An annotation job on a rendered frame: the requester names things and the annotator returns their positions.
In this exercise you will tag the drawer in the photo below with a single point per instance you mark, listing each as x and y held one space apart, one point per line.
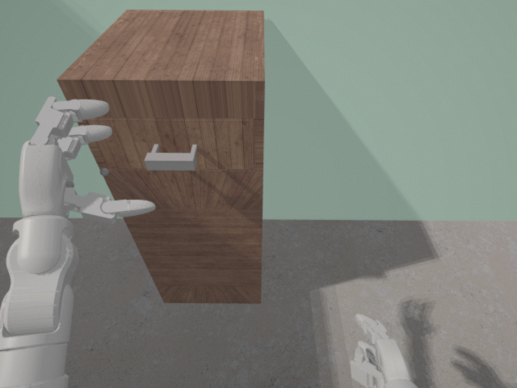
222 143

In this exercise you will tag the cabinet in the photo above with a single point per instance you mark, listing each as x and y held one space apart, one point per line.
203 242

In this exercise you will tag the handle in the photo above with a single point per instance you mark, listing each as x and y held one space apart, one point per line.
155 161

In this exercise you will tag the robot left hand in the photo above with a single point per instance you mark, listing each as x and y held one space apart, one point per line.
44 171

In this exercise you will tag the robot right hand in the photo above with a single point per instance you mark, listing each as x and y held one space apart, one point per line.
383 363

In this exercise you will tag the left robot forearm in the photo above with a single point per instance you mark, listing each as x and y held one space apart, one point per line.
36 313

